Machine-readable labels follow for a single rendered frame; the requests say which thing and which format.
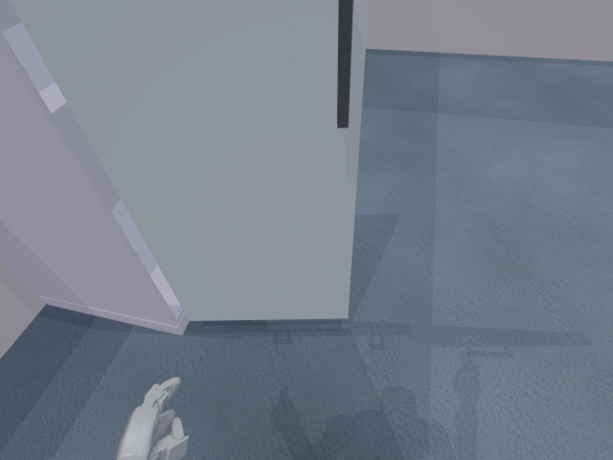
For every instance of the fridge door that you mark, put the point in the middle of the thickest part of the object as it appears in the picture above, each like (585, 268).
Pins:
(216, 122)

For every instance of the left robot hand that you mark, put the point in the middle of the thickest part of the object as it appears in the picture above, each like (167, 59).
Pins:
(145, 427)

